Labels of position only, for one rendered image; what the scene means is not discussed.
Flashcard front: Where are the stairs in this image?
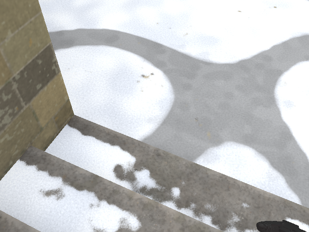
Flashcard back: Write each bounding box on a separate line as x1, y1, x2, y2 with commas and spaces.
0, 115, 309, 232

